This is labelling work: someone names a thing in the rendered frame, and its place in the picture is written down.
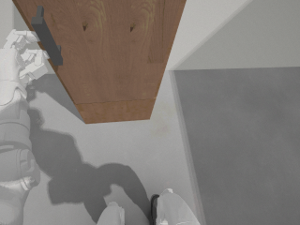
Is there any handle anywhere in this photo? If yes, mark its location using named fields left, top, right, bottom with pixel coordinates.
left=31, top=6, right=64, bottom=66

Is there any robot right shin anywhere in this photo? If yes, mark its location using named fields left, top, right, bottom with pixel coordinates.
left=156, top=188, right=173, bottom=225

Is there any cupboard door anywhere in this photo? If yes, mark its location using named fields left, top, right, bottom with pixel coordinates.
left=16, top=0, right=181, bottom=104

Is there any left robot hand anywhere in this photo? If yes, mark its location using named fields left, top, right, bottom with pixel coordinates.
left=0, top=29, right=50, bottom=89

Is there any right robot thigh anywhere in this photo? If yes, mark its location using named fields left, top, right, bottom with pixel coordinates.
left=157, top=193, right=201, bottom=225

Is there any left robot forearm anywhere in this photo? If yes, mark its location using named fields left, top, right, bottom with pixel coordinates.
left=0, top=81, right=32, bottom=154

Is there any robot left upper arm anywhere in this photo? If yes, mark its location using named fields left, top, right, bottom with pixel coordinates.
left=0, top=148, right=41, bottom=225

